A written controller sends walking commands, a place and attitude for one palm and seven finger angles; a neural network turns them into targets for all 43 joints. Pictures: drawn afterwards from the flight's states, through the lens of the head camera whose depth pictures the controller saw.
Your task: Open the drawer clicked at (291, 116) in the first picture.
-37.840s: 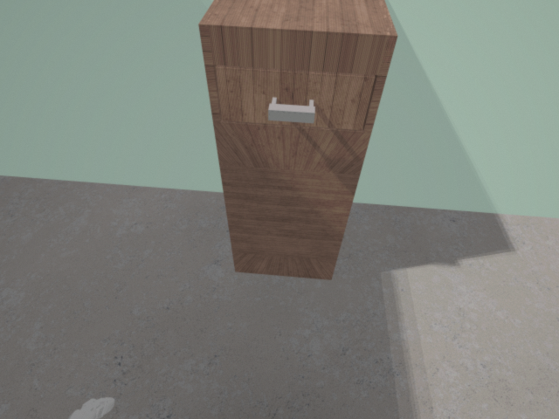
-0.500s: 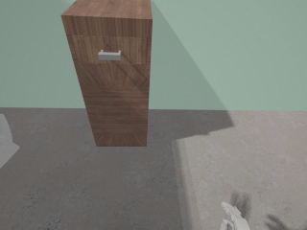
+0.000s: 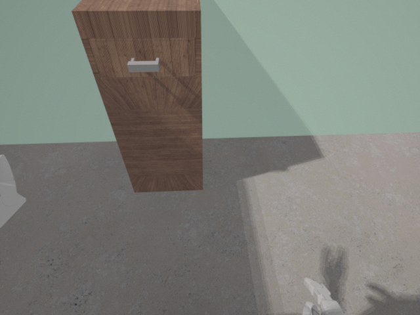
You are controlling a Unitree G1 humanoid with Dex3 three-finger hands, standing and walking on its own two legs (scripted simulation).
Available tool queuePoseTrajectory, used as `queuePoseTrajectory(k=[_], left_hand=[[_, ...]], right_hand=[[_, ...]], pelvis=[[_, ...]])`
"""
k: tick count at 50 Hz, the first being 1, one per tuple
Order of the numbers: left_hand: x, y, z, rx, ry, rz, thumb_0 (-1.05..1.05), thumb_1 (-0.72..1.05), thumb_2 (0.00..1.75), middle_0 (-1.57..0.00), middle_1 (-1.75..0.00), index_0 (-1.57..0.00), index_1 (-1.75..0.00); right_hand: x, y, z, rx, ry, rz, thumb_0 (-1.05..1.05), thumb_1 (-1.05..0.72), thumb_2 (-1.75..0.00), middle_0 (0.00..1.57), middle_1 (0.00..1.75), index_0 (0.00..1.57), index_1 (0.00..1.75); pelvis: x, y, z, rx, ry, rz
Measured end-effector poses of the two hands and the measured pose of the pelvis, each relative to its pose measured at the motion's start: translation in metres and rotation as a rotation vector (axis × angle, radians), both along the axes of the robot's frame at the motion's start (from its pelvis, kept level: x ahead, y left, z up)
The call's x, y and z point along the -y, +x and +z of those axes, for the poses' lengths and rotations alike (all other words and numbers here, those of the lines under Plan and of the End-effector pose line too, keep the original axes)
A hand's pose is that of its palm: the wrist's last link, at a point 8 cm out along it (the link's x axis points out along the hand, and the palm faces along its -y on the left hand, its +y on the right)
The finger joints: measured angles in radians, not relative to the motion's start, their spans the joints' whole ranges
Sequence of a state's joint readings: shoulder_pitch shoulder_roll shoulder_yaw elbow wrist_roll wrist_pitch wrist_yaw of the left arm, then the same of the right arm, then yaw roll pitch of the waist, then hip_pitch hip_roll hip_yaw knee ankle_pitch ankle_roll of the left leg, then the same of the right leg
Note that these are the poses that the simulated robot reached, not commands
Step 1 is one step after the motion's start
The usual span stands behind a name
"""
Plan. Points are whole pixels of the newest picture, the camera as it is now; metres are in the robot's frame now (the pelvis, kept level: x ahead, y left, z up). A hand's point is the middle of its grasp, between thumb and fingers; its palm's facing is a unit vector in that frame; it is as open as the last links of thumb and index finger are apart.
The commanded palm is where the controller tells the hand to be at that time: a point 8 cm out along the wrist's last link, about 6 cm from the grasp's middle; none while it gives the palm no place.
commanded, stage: stop stepping back and stand still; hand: left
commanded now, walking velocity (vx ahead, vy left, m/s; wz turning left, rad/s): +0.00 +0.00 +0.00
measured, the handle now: (144, 63) +0.89 +0.27 +0.05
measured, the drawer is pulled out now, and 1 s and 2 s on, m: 0.00 0.00 0.00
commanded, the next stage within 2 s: let the arm hang, fingers relaxed in 0.46 s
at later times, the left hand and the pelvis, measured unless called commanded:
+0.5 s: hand (18, 190) +0.22 +0.25 +0.22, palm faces +0.38 -0.79 -0.48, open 7.4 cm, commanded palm +0.15 +0.30 +0.24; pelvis +0.02 +0.02 +0.01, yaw -1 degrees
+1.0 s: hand out of the picture -0.01 +0.22 -0.17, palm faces -0.04 -0.98 -0.18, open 7.2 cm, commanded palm none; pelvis -0.02 +0.02 +0.01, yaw +1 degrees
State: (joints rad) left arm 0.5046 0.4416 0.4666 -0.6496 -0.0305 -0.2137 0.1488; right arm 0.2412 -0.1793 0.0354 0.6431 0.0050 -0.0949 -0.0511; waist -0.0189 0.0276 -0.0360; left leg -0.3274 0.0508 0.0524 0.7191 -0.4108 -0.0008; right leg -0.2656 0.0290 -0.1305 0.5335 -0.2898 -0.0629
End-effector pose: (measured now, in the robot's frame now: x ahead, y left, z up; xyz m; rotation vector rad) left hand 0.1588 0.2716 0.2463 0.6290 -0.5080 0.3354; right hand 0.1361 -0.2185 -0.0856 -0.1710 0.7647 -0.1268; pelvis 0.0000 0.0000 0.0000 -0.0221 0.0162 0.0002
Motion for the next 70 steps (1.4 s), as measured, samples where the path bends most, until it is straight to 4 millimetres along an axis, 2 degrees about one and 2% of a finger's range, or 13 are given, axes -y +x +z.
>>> queuePoseTrajectory(k=[10,19,28,29,31,33,35,39,44,50,56,62,70], left_hand=[[-0.014,0.012,-0.027,-0.083,-0.111,0.015,0.02,0.89,0.9,-0.21,-0.3,-0.22,-0.31],[-0.014,0.024,-0.009,-0.039,-0.034,-0.038,0.02,0.89,0.9,-0.21,-0.3,-0.21,-0.31],[-0.027,0.019,-0.017,-0.109,-0.053,-0.011,0.02,0.89,0.9,-0.21,-0.3,-0.22,-0.31],[-0.029,0.021,-0.027,-0.132,-0.062,-0.015,0.01,0.89,0.9,-0.21,-0.3,-0.21,-0.31],[-0.039,0.034,-0.075,-0.312,-0.12,0.008,0.01,0.89,0.9,-0.2,-0.3,-0.21,-0.3],[-0.047,0.042,-0.145,-0.588,-0.221,0.068,0.0,0.9,0.9,-0.2,-0.3,-0.2,-0.3],[-0.044,0.032,-0.217,-0.886,-0.307,0.121,0.01,0.9,0.9,-0.19,-0.3,-0.2,-0.3],[-0.011,-0.03,-0.322,-1.364,-0.423,0.137,0.01,0.91,0.9,-0.19,-0.3,-0.2,-0.3],[0.023,-0.114,-0.381,-1.672,-0.58,0.157,0.02,0.92,0.9,-0.2,-0.3,-0.21,-0.3],[0.004,-0.175,-0.388,-1.796,-0.634,0.299,0.01,0.94,0.9,-0.21,-0.3,-0.21,-0.3],[-0.028,-0.196,-0.372,-1.819,-0.594,0.431,0.01,0.92,0.9,-0.2,-0.3,-0.21,-0.3],[-0.049,-0.178,-0.354,-1.759,-0.537,0.482,0.01,0.91,0.9,-0.2,-0.3,-0.2,-0.3],[-0.049,-0.123,-0.341,-1.646,-0.497,0.432,0.01,0.91,0.9,-0.2,-0.3,-0.2,-0.3]], right_hand=[[0.013,0.025,0.022,0.003,-0.101,-0.019,0.01,-0.9,-0.9,0.2,0.29,0.2,0.3],[-0.006,0.051,0.033,0.079,-0.072,0.007,0.01,-0.9,-0.9,0.2,0.29,0.2,0.3],[-0.023,0.039,0.026,0.06,-0.019,-0.003,0.01,-0.9,-0.9,0.2,0.29,0.2,0.3],[-0.023,0.036,0.022,0.061,-0.009,0.008,0.01,-0.9,-0.9,0.2,0.29,0.2,0.3],[-0.019,0.03,0.007,0.021,-0.003,0.052,0.01,-0.9,-0.9,0.2,0.3,0.2,0.3],[-0.011,0.021,-0.01,-0.042,-0.006,0.061,0.01,-0.9,-0.9,0.2,0.3,0.2,0.3],[-0.001,0.008,-0.024,-0.097,-0.009,0.041,0.01,-0.9,-0.9,0.2,0.3,0.2,0.3],[0.017,-0.033,-0.032,-0.219,-0.037,-0.013,0.01,-0.9,-0.9,0.2,0.29,0.2,0.3],[0.037,-0.097,-0.024,-0.44,-0.119,-0.046,0.01,-0.91,-0.9,0.2,0.29,0.2,0.3],[0.049,-0.144,-0.015,-0.623,-0.164,-0.07,0.01,-0.91,-0.9,0.2,0.29,0.2,0.3],[0.044,-0.144,-0.023,-0.626,-0.132,-0.075,0.01,-0.91,-0.9,0.2,0.29,0.2,0.3],[0.03,-0.119,-0.036,-0.561,-0.07,-0.053,0.01,-0.9,-0.9,0.2,0.29,0.2,0.3],[0.024,-0.086,-0.039,-0.491,-0.032,-0.032,0.01,-0.9,-0.9,0.2,0.29,0.2,0.3]], pelvis=[[-0.009,0.018,0.004,0.004,0.006,-0.002],[-0.016,0.021,0.006,-0.008,0.0,-0.007],[-0.023,0.016,0.008,-0.01,-0.005,-0.015],[-0.025,0.014,0.007,-0.014,-0.005,-0.011],[-0.029,0.009,0.003,-0.023,0.002,-0.003],[-0.033,0.002,-0.001,-0.027,0.013,-0.007],[-0.034,-0.004,-0.005,-0.021,0.024,-0.017],[-0.031,-0.011,-0.004,0.002,0.027,-0.021],[-0.024,-0.017,0.001,0.028,0.022,-0.003],[-0.02,-0.02,0.008,0.032,0.008,0.015],[-0.022,-0.018,0.012,0.038,0.009,0.014],[-0.023,-0.014,0.014,0.044,0.015,0.007],[-0.021,-0.006,0.016,0.045,0.021,0.003]])
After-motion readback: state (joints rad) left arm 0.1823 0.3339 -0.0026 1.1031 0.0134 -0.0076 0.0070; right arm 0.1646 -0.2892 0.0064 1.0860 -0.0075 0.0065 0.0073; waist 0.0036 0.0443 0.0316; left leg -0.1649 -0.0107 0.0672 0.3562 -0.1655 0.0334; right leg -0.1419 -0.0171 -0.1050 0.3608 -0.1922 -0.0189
